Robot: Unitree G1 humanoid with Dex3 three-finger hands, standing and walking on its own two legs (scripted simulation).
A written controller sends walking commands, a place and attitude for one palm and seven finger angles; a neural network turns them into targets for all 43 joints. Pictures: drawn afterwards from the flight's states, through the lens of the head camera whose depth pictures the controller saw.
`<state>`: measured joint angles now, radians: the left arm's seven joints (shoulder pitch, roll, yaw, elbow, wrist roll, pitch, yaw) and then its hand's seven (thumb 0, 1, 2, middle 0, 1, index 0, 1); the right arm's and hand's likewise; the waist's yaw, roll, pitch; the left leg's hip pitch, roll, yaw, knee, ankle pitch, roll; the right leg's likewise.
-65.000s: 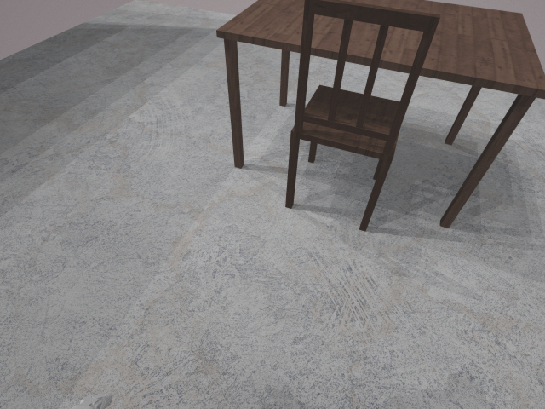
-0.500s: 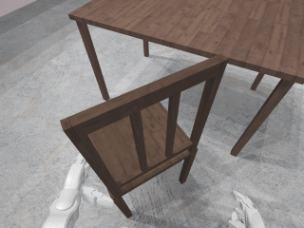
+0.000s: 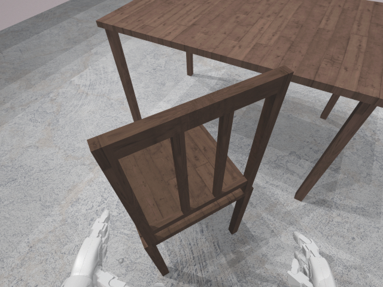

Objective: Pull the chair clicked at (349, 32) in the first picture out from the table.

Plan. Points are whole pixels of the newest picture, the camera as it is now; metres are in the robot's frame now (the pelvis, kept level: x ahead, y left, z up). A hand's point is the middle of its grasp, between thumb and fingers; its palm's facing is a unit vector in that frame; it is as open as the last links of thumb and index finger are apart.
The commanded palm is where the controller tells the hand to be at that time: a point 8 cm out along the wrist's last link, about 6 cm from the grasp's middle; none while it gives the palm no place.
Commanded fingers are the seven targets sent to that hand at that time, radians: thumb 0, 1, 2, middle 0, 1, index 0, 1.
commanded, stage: draw the fingers out of the gap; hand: left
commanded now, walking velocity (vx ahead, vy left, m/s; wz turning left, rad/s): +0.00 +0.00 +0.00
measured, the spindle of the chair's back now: (182, 179) +0.36 +0.04 +0.00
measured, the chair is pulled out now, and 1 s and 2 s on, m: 0.42 0.42 0.42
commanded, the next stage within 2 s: draw the hand back to the body in 0.32 s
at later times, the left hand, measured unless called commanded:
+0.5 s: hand out of the picture +0.13 +0.14 -0.02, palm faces +0.04 -0.99 -0.10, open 17.5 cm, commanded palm +0.11 +0.20 +0.00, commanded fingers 0.00 -0.55 0.20 0.00 0.00 0.00 0.00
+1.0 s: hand (73, 265) +0.16 +0.19 +0.09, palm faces +0.10 -0.97 -0.20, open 17.2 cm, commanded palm +0.12 +0.25 +0.10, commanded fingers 0.00 -0.22 0.36 -0.05 -0.07 -0.05 -0.07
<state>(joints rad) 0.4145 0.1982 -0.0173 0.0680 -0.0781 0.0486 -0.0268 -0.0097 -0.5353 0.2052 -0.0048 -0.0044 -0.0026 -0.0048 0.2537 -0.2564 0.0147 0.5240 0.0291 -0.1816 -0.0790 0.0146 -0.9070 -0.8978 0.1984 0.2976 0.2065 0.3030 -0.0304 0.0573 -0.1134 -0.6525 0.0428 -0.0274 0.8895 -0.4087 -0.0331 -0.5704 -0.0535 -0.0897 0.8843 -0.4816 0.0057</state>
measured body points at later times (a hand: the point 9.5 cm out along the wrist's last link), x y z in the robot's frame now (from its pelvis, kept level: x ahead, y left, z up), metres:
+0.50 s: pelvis -0.01 +0.00 -0.01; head +0.02 -0.01 +0.44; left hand +0.12 +0.20 -0.01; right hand +0.18 -0.24 -0.08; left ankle +0.02 +0.14 -0.69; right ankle -0.02 -0.12 -0.69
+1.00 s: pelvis -0.01 -0.01 -0.01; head +0.00 -0.02 +0.44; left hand +0.15 +0.24 +0.10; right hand +0.18 -0.24 -0.08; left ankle +0.02 +0.14 -0.69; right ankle -0.03 -0.12 -0.69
